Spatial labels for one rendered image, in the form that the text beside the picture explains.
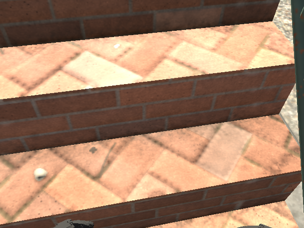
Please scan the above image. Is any robot left hand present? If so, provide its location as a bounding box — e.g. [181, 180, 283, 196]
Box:
[53, 218, 94, 228]

